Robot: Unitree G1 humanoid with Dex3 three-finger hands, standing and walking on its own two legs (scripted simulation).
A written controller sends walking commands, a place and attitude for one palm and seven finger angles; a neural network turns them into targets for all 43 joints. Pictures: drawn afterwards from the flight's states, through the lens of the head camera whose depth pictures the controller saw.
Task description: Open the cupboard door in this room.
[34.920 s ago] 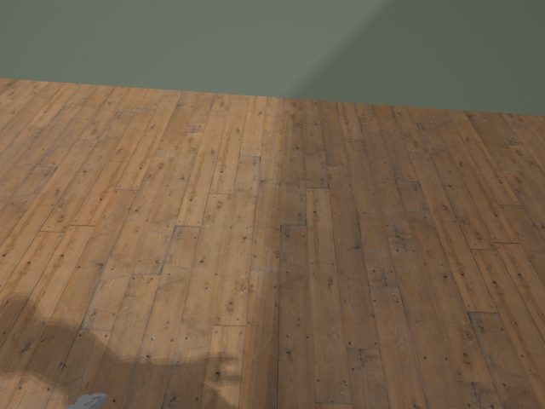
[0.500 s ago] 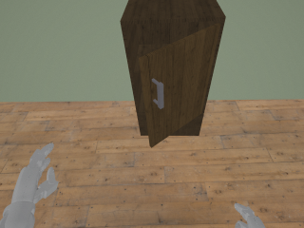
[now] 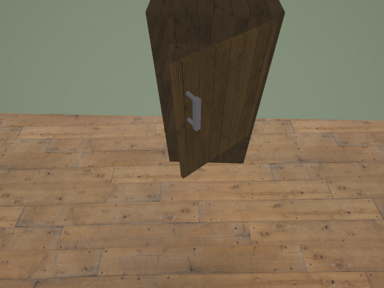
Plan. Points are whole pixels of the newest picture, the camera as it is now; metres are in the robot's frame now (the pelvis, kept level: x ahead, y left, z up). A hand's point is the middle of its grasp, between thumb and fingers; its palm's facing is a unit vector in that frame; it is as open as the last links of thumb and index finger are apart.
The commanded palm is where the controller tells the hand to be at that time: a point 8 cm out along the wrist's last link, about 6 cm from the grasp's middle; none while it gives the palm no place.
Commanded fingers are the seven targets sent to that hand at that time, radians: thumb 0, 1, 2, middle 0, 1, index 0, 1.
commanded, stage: let the arm hang, fingers relaxed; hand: left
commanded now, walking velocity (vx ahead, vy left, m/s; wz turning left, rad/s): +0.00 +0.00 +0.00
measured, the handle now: (193, 111) +0.63 +0.04 -0.05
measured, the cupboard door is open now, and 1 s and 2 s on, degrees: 40 40 40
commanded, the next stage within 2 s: look to check the result in 0.50 s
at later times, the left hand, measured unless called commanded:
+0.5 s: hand out of the picture +0.01 +0.15 -0.17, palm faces +0.03 -0.98 -0.20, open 7.3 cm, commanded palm none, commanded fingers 0.00 0.90 0.90 -0.20 -0.30 -0.20 -0.30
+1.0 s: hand out of the picture +0.03 +0.14 -0.17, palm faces +0.04 -0.98 -0.19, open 7.4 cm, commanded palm none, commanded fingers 0.00 0.90 0.90 -0.20 -0.30 -0.20 -0.30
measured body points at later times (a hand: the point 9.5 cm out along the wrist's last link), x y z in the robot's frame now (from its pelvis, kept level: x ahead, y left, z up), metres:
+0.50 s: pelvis +0.02 -0.01 +0.00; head +0.03 -0.03 +0.45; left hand +0.01 +0.20 -0.16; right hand +0.00 -0.22 -0.17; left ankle +0.06 +0.11 -0.74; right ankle -0.01 -0.10 -0.74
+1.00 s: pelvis +0.04 -0.02 +0.00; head +0.05 -0.03 +0.45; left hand +0.02 +0.19 -0.16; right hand +0.03 -0.24 -0.17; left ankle +0.06 +0.11 -0.74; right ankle -0.01 -0.10 -0.74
